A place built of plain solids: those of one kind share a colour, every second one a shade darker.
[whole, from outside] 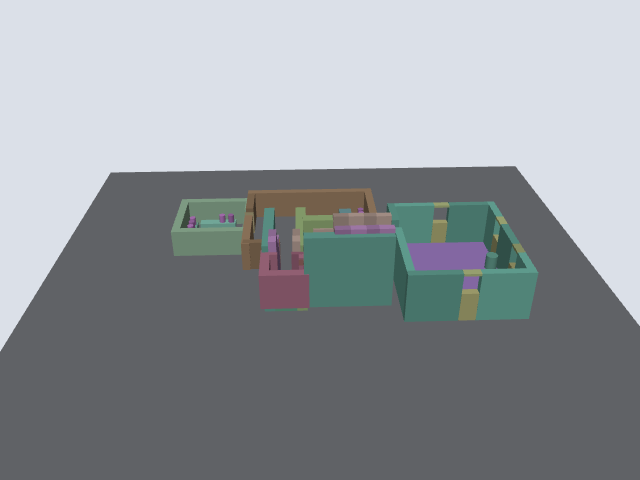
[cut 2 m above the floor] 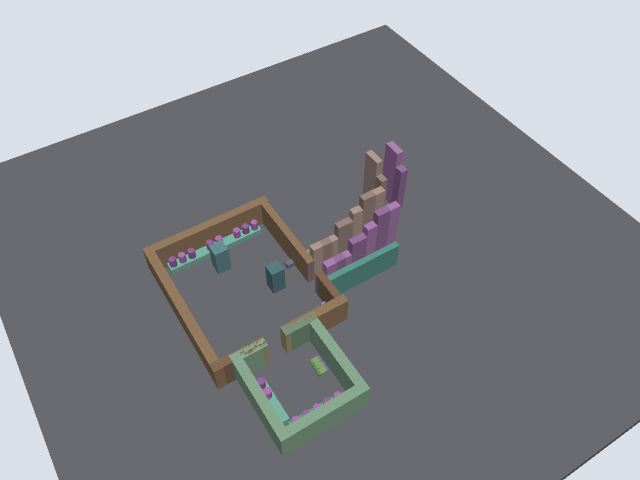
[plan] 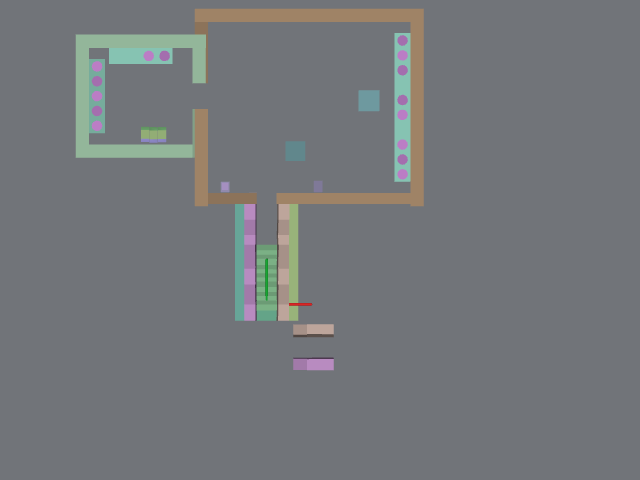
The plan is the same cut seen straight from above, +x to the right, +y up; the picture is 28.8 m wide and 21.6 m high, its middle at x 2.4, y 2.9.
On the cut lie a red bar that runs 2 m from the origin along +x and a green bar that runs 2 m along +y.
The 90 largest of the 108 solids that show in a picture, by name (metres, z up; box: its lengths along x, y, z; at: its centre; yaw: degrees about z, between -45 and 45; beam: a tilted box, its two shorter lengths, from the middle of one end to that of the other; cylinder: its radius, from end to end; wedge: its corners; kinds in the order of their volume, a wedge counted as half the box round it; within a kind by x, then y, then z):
{
 "wall_chamber_1": {"box": [0.6, 4.38, 2.53], "at": [-2.93, 6.61, 0.96]},
 "wall_chamber_2": {"box": [0.6, 3.36, 2.53], "at": [-2.93, 11.63, 0.96]},
 "wall_chamber_3": {"box": [2.69, 0.5, 2.53], "at": [-1.79, 4.77, 0.96]},
 "wall_chamber_4": {"box": [10.31, 0.6, 2.53], "at": [1.92, 13.01, 0.96]},
 "wall_chamber_5": {"box": [6.54, 0.5, 2.53], "at": [3.71, 4.77, 0.96]},
 "wall_chamber_6": {"box": [0.6, 8.89, 2.53], "at": [6.78, 8.87, 0.96]},
 "mass_rock_left_1": {"box": [0.7, 5.25, 5.33], "at": [-1.07, 1.89, 2.36]},
 "mass_rock_left_2": {"box": [5.34, 0.7, 4.86], "at": [3.86, -3.0, 4.6]},
 "mass_rock_right_1": {"box": [0.7, 5.25, 5.33], "at": [1.07, 1.89, 2.36]},
 "mass_rock_right_2": {"box": [5.34, 0.7, 4.86], "at": [3.86, -0.85, 4.6]},
 "wall_yard_1": {"box": [0.45, 5.17, 3.0], "at": [6.76, -4.95, 5.61]},
 "wall_yard_2": {"box": [0.45, 2.26, 3.0], "at": [6.76, -0.36, 5.61]},
 "wall_yard_3": {"box": [2.94, 0.45, 3.0], "at": [8.0, -7.31, 5.61]},
 "wall_yard_4": {"box": [2.94, 0.45, 3.0], "at": [8.0, 0.55, 5.61]},
 "wall_yard_5": {"box": [2.94, 0.45, 3.0], "at": [11.89, -7.31, 5.61]},
 "wall_yard_6": {"box": [2.94, 0.45, 3.0], "at": [11.89, 0.55, 5.61]},
 "wall_yard_7": {"box": [0.45, 2.05, 3.0], "at": [13.13, -6.51, 5.61]},
 "wall_yard_8": {"box": [0.45, 2.31, 3.0], "at": [13.13, -3.38, 5.61]},
 "wall_yard_9": {"box": [0.45, 2.05, 3.0], "at": [13.13, -0.25, 5.61]},
 "wall_side_chamber_1": {"box": [0.6, 5.54, 2.38], "at": [-8.29, 9.37, 0.89]},
 "wall_side_chamber_2": {"box": [5.86, 0.6, 2.38], "at": [-5.66, 6.9, 0.89]},
 "wall_side_chamber_3": {"box": [5.86, 0.6, 2.38], "at": [-5.66, 11.84, 0.89]},
 "wall_side_chamber_4": {"box": [0.6, 2.19, 2.38], "at": [-3.03, 7.7, 0.89]},
 "wall_side_chamber_5": {"box": [0.6, 2.19, 2.38], "at": [-3.03, 11.05, 0.89]},
 "floor_yard_1": {"box": [5.92, 7.41, 0.3], "at": [9.95, -3.38, 4.26]},
 "rock_right_1": {"wedge": [[0.42, 1.61, -0.5], [0.46, 2.69, -0.5], [0.51, 1.61, 3.85], [0.54, 2.69, 3.85], [1.01, 1.61, -0.5], [1.01, 1.61, 3.85], [1.01, 2.69, -0.5], [1.01, 2.69, 3.85]]},
 "rock_right_2": {"wedge": [[0.43, 0.9, 0.49], [0.44, 1.61, 0.49], [0.51, 0.9, 4.5], [0.53, 1.61, 4.5], [1.0, 0.9, 0.49], [1.0, 0.9, 4.5], [1.0, 1.61, 0.49], [1.0, 1.61, 4.5]]},
 "rock_right_3": {"wedge": [[0.44, 0.0, 1.14], [0.44, 0.9, 1.14], [0.52, 0.0, 5.33], [0.53, 0.9, 5.33], [1.01, 0.0, 1.14], [1.01, 0.0, 5.33], [1.01, 0.9, 1.14], [1.01, 0.9, 5.33]]},
 "rock_right_4": {"wedge": [[0.44, 3.13, -0.5], [0.46, 3.82, -0.5], [0.51, 3.13, 2.86], [0.53, 3.82, 2.86], [1.01, 3.13, -0.5], [1.01, 3.13, 2.86], [1.01, 3.82, -0.5], [1.01, 3.82, 2.86]]},
 "rock_right_5": {"wedge": [[0.44, 3.13, -0.5], [0.46, 2.69, -0.5], [0.51, 3.13, 2.86], [0.52, 2.69, 2.86], [1.01, 2.69, -0.5], [1.01, 2.69, 2.86], [1.01, 3.13, -0.5], [1.01, 3.13, 2.86]]},
 "rock_right_6": {"wedge": [[0.45, -0.73, 1.97], [0.45, 0.0, 1.97], [0.51, -0.73, 5.33], [0.52, 0.0, 5.33], [1.01, -0.73, 1.97], [1.01, -0.73, 5.33], [1.01, 0.0, 1.97], [1.01, 0.0, 5.33]]},
 "rock_right_7": {"wedge": [[0.46, 3.82, -0.5], [0.46, 4.52, -0.5], [0.53, 3.82, 2.86], [0.53, 4.52, 2.86], [1.02, 3.82, -0.5], [1.02, 3.82, 2.86], [1.02, 4.52, -0.5], [1.02, 4.52, 2.86]]},
 "rock_right_8": {"wedge": [[1.19, -1.47, 1.94], [1.19, -1.36, 5.39], [1.19, -0.91, 1.94], [1.19, -0.91, 5.39], [1.81, -1.47, 1.94], [1.81, -1.36, 5.39], [1.81, -0.91, 1.94], [1.81, -0.91, 5.39]]},
 "rock_right_9": {"wedge": [[1.81, -1.47, 1.94], [1.81, -1.33, 6.48], [1.81, -0.89, 1.94], [1.81, -0.89, 6.48], [3.02, -1.48, 1.94], [3.02, -1.34, 6.48], [3.02, -0.89, 1.94], [3.02, -0.89, 6.48]]},
 "rock_right_10": {"wedge": [[3.02, -1.45, 3.04], [3.02, -1.31, 7.33], [3.02, -0.87, 3.04], [3.02, -0.87, 7.33], [3.95, -1.46, 3.04], [3.95, -1.32, 7.33], [3.95, -0.87, 3.04], [3.95, -0.87, 7.33]]},
 "rock_right_11": {"wedge": [[3.95, -1.43, 3.88], [3.95, -1.32, 7.33], [3.95, -0.86, 3.88], [3.95, -0.86, 7.33], [4.87, -1.43, 3.88], [4.87, -1.32, 7.33], [4.87, -0.86, 3.88], [4.87, -0.86, 7.33]]},
 "rock_right_12": {"wedge": [[4.87, -1.43, 3.88], [4.87, -1.32, 7.33], [4.87, -0.89, 3.88], [4.87, -0.89, 7.33], [5.62, -1.49, 3.88], [5.62, -1.38, 7.33], [5.62, -0.89, 3.88], [5.62, -0.89, 7.33]]},
 "rock_right_13": {"wedge": [[5.62, -1.49, 3.88], [5.62, -1.38, 7.33], [5.62, -0.91, 3.88], [5.62, -0.91, 7.33], [6.54, -1.47, 3.88], [6.54, -1.36, 7.33], [6.54, -0.91, 3.88], [6.54, -0.91, 7.33]]},
 "rock_left_1": {"wedge": [[-1.0, -0.73, 1.97], [-1.0, -0.73, 5.33], [-1.0, 0.0, 1.97], [-1.0, 0.0, 5.33], [-0.51, -0.73, 5.33], [-0.51, 0.0, 5.33], [-0.45, -0.73, 1.97], [-0.45, 0.0, 1.97]]},
 "rock_left_2": {"wedge": [[-1.0, 0.0, 1.14], [-1.0, 0.0, 5.33], [-1.0, 0.9, 1.14], [-1.0, 0.9, 5.33], [-0.52, 0.9, 5.33], [-0.51, 0.0, 5.33], [-0.45, 0.9, 1.14], [-0.43, 0.0, 1.14]]},
 "rock_left_3": {"wedge": [[-1.0, 0.9, 0.49], [-1.0, 0.9, 4.5], [-1.0, 1.61, 0.49], [-1.0, 1.61, 4.5], [-0.52, 1.61, 4.5], [-0.51, 0.9, 4.5], [-0.45, 1.61, 0.49], [-0.43, 0.9, 0.49]]},
 "rock_left_4": {"wedge": [[-1.0, 1.61, -0.5], [-1.0, 1.61, 3.85], [-1.0, 2.69, -0.5], [-1.0, 2.69, 3.85], [-0.52, 2.69, 3.85], [-0.51, 1.61, 3.85], [-0.45, 2.69, -0.5], [-0.43, 1.61, -0.5]]},
 "rock_left_5": {"wedge": [[-1.0, 2.69, -0.5], [-1.0, 2.69, 2.86], [-1.0, 3.13, -0.5], [-1.0, 3.13, 2.86], [-0.51, 2.69, 2.86], [-0.51, 3.13, 2.86], [-0.45, 2.69, -0.5], [-0.45, 3.13, -0.5]]},
 "rock_left_6": {"wedge": [[-1.0, 3.13, -0.5], [-1.0, 3.13, 2.86], [-1.0, 3.82, -0.5], [-1.0, 3.82, 2.86], [-0.51, 3.13, 2.86], [-0.51, 3.82, 2.86], [-0.45, 3.13, -0.5], [-0.45, 3.82, -0.5]]},
 "rock_left_7": {"wedge": [[-1.0, 3.82, -0.5], [-1.0, 3.82, 2.86], [-1.0, 4.52, -0.5], [-1.0, 4.52, 2.86], [-0.51, 3.82, 2.86], [-0.51, 4.52, 2.86], [-0.45, 3.82, -0.5], [-0.45, 4.52, -0.5]]},
 "rock_left_8": {"wedge": [[1.19, -2.95, 1.94], [1.19, -2.95, 5.39], [1.19, -2.45, 5.39], [1.19, -2.39, 1.94], [1.81, -2.95, 1.94], [1.81, -2.95, 5.39], [1.81, -2.45, 5.39], [1.81, -2.39, 1.94]]},
 "rock_left_9": {"wedge": [[1.81, -2.96, 1.94], [1.81, -2.96, 6.48], [1.81, -2.46, 6.48], [1.81, -2.39, 1.94], [3.02, -2.96, 1.94], [3.02, -2.96, 6.48], [3.02, -2.45, 6.48], [3.02, -2.39, 1.94]]},
 "rock_left_10": {"wedge": [[3.02, -2.96, 3.04], [3.02, -2.96, 7.33], [3.02, -2.47, 7.33], [3.02, -2.4, 3.04], [3.95, -2.96, 3.04], [3.95, -2.96, 7.33], [3.95, -2.45, 7.33], [3.95, -2.39, 3.04]]},
 "rock_left_11": {"wedge": [[3.95, -2.96, 3.88], [3.95, -2.96, 7.33], [3.95, -2.45, 7.33], [3.95, -2.4, 3.88], [4.87, -2.96, 3.88], [4.87, -2.96, 7.33], [4.87, -2.45, 7.33], [4.87, -2.4, 3.88]]},
 "rock_left_12": {"wedge": [[4.87, -2.94, 3.88], [4.87, -2.94, 7.33], [4.87, -2.45, 7.33], [4.87, -2.4, 3.88], [5.62, -2.94, 3.88], [5.62, -2.94, 7.33], [5.62, -2.43, 7.33], [5.62, -2.37, 3.88]]},
 "rock_left_13": {"wedge": [[5.62, -2.94, 3.88], [5.62, -2.94, 7.33], [5.62, -2.43, 7.33], [5.62, -2.37, 3.88], [6.54, -2.94, 3.88], [6.54, -2.94, 7.33], [6.54, -2.45, 7.33], [6.54, -2.4, 3.88]]},
 "wall_halfpace_1": {"box": [0.6, 2.99, 2.41], "at": [-1.19, -1.93, 3.37]},
 "wall_halfpace_2": {"box": [0.75, 0.3, 2.41], "at": [-0.82, -0.88, 3.37]},
 "wall_halfpace_3": {"box": [2.99, 0.6, 2.41], "at": [0.0, -3.12, 3.37]},
 "wall_halfpace_4": {"box": [0.75, 0.3, 2.41], "at": [0.82, -0.88, 3.37]},
 "bench_1": {"box": [0.72, 3.34, 0.54], "at": [-7.63, 9.37, 0.22]},
 "bench_2": {"box": [2.86, 0.72, 0.49], "at": [-5.66, 11.18, 0.19]},
 "bench_3": {"box": [0.72, 6.69, 0.46], "at": [6.12, 8.87, 0.18]},
 "pillar_1": {"box": [0.89, 0.89, 2.28], "at": [1.3, 6.9, 1.09]},
 "pillar_2": {"box": [0.95, 0.95, 2.28], "at": [4.61, 9.17, 1.09]},
 "mass_under_head_1": {"box": [1.47, 0.72, 2.47], "at": [0.0, -0.37, 0.94]},
 "wall_yard_under_light_1": {"box": [0.95, 0.45, 1.75], "at": [9.95, -7.31, 4.99]},
 "wall_yard_under_light_2": {"box": [0.95, 0.45, 1.75], "at": [9.95, 0.55, 4.99]},
 "wall_yard_under_light_3": {"box": [0.45, 0.95, 1.75], "at": [13.13, -1.75, 4.99]},
 "cask_1": {"cylinder": 0.23, "from": [-7.63, 8.04, 0.49], "to": [-7.63, 8.04, 1.11]},
 "cask_2": {"cylinder": 0.23, "from": [-7.63, 8.71, 0.49], "to": [-7.63, 8.71, 1.11]},
 "cask_3": {"cylinder": 0.23, "from": [-7.63, 9.37, 0.49], "to": [-7.63, 9.37, 1.11]},
 "cask_4": {"cylinder": 0.23, "from": [-7.63, 10.04, 0.49], "to": [-7.63, 10.04, 1.11]},
 "cask_5": {"cylinder": 0.23, "from": [-7.63, 10.71, 0.49], "to": [-7.63, 10.71, 1.11]},
 "cask_6": {"cylinder": 0.23, "from": [-5.31, 11.18, 0.44], "to": [-5.31, 11.18, 1.06]},
 "cask_7": {"cylinder": 0.23, "from": [-4.59, 11.18, 0.44], "to": [-4.59, 11.18, 1.06]},
 "cask_8": {"cylinder": 0.23, "from": [6.12, 5.86, 0.41], "to": [6.12, 5.86, 1.03]},
 "cask_9": {"cylinder": 0.23, "from": [6.12, 6.53, 0.41], "to": [6.12, 6.53, 1.03]},
 "cask_10": {"cylinder": 0.23, "from": [6.12, 7.19, 0.41], "to": [6.12, 7.19, 1.03]},
 "cask_11": {"cylinder": 0.23, "from": [6.12, 8.53, 0.41], "to": [6.12, 8.53, 1.03]},
 "cask_12": {"cylinder": 0.23, "from": [6.12, 9.2, 0.41], "to": [6.12, 9.2, 1.03]},
 "cask_13": {"cylinder": 0.23, "from": [6.12, 10.54, 0.41], "to": [6.12, 10.54, 1.03]},
 "cask_14": {"cylinder": 0.23, "from": [6.12, 11.21, 0.41], "to": [6.12, 11.21, 1.03]},
 "cask_15": {"cylinder": 0.23, "from": [6.12, 11.88, 0.41], "to": [6.12, 11.88, 1.03]},
 "jamb_side_mouth_1": {"box": [0.7, 0.35, 1.95], "at": [-2.98, 8.62, 0.93]},
 "jamb_side_mouth_2": {"box": [0.7, 0.35, 1.95], "at": [-2.98, 10.12, 0.93]},
 "jamb_chamber_mouth_1": {"box": [0.35, 0.5, 1.98], "at": [-0.61, 4.77, 0.94]},
 "jamb_chamber_mouth_2": {"box": [0.35, 0.5, 1.98], "at": [0.61, 4.77, 0.94]},
 "treadb_1": {"wedge": [[-0.73, -0.27, 1.99], [-0.73, -0.27, 2.47], [-0.73, 0.0, 1.99], [-0.73, 0.0, 2.47], [0.73, -0.27, 1.99], [0.73, -0.27, 2.47], [0.73, 0.0, 1.99], [0.73, 0.0, 2.47]]},
 "treadb_2": {"wedge": [[-0.73, 0.74, 1.11], [-0.73, 0.74, 1.61], [-0.73, 1.04, 1.11], [-0.73, 1.04, 1.61], [0.73, 0.74, 1.11], [0.73, 0.74, 1.6], [0.73, 1.03, 1.11], [0.73, 1.03, 1.59]]},
 "treadb_3": {"wedge": [[-0.73, 1.54, 0.43], [-0.73, 1.54, 0.93], [-0.73, 1.78, 0.43], [-0.73, 1.78, 0.92], [0.73, 1.53, 0.43], [0.73, 1.53, 0.94], [0.73, 1.78, 0.43], [0.73, 1.78, 0.94]]},
 "treadb_4": {"wedge": [[-0.73, 1.73, 0.26], [-0.73, 1.73, 0.74], [-0.73, 2.05, 0.26], [-0.73, 2.05, 0.73], [0.73, 1.74, 0.26], [0.73, 1.74, 0.74], [0.73, 2.05, 0.26], [0.73, 2.05, 0.73]]},
 "treadb_5": {"wedge": [[-0.73, 2.19, -0.12], [-0.73, 2.19, 0.39], [-0.73, 2.44, -0.12], [-0.73, 2.44, 0.38], [0.73, 2.2, -0.12], [0.73, 2.2, 0.38], [0.73, 2.44, -0.12], [0.73, 2.44, 0.38]]},
 "treadb_6": {"wedge": [[-0.73, 2.4, -0.3], [-0.73, 2.4, 0.19], [-0.73, 2.69, -0.3], [-0.73, 2.69, 0.18], [0.73, 2.4, -0.3], [0.73, 2.4, 0.19], [0.73, 2.69, -0.3], [0.73, 2.69, 0.18]]},
 "cask_yard_1": {"cylinder": 0.35, "from": [12.52, -2.76, 4.41], "to": [12.52, -2.76, 5.3]}
}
